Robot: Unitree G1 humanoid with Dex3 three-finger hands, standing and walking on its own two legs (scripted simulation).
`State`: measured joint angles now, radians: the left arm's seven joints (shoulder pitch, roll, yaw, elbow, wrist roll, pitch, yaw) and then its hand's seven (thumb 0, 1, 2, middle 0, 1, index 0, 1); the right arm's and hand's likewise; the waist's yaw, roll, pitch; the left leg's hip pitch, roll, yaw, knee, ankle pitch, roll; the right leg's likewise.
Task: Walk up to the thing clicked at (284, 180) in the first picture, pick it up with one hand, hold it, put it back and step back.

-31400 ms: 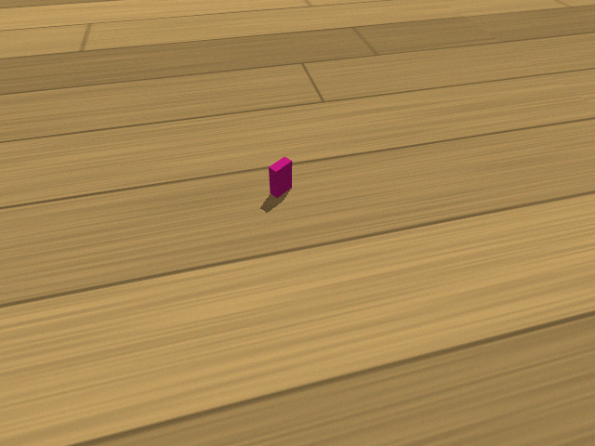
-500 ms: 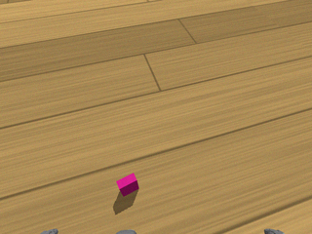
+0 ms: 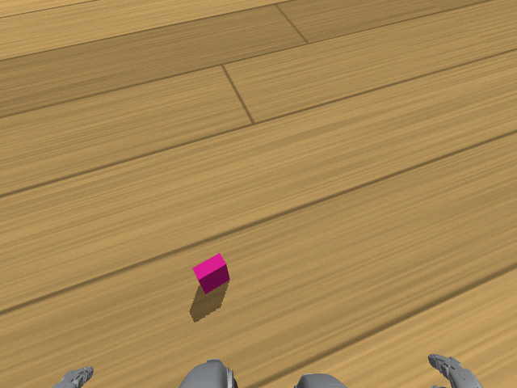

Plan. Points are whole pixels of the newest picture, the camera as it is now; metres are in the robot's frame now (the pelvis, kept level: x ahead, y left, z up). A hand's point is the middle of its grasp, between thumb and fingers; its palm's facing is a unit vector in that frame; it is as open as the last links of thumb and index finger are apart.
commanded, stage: step back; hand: left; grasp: from the side
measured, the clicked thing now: (212, 274) +0.51 +0.16 -0.67
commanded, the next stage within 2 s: none
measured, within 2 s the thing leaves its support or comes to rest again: neither
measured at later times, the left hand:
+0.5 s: hand out of the picture -0.02 +0.29 -0.14, palm faces +0.04 -0.93 -0.36, open 7.4 cm
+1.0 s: hand out of the picture -0.18 +0.25 -0.13, palm faces +0.03 -0.91 -0.42, open 7.4 cm
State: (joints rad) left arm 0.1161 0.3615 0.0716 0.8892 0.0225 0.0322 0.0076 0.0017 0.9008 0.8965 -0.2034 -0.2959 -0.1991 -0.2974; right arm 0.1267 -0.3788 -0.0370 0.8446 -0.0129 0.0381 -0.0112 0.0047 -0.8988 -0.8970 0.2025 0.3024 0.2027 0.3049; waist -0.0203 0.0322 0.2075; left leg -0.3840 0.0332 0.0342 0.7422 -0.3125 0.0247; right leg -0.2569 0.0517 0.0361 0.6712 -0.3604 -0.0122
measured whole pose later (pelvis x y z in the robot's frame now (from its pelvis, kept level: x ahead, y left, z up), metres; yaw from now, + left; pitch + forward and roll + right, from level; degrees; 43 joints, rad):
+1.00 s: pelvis -0.29 -0.02 +0.00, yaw +3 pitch -2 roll +0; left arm 0.15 0.37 0.07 0.77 0.03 0.04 0.01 0.00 0.90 0.90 -0.21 -0.30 -0.20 -0.30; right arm 0.22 -0.41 -0.05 0.86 -0.02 0.04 -0.02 0.01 -0.90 -0.90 0.20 0.30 0.20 0.30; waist 0.00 0.01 0.17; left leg -0.30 -0.05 -0.04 0.77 -0.44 0.00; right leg -0.37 -0.04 -0.01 0.69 -0.29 0.01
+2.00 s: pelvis -0.54 -0.07 +0.01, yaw +4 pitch -3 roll -1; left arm 0.24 0.37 0.06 1.00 0.03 -0.02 -0.02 0.00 0.90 0.90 -0.20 -0.30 -0.20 -0.30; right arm 0.20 -0.35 -0.04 0.98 -0.03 0.01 0.02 0.01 -0.90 -0.90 0.20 0.30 0.20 0.30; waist 0.01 0.02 0.05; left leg -0.24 0.02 -0.05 0.67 -0.42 0.00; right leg -0.25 0.02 -0.03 0.58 -0.28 -0.02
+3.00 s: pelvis -0.52 -0.05 +0.03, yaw +5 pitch -3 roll +0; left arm 0.08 0.34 0.00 1.15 0.01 -0.02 -0.01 0.00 0.90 0.90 -0.20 -0.30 -0.20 -0.30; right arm 0.07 -0.35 -0.01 1.14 -0.01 -0.02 0.01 0.01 -0.90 -0.90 0.20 0.30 0.20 0.30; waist 0.00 0.00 0.07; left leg -0.11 0.02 0.01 0.33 -0.16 -0.01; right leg -0.09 -0.02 -0.01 0.32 -0.18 0.02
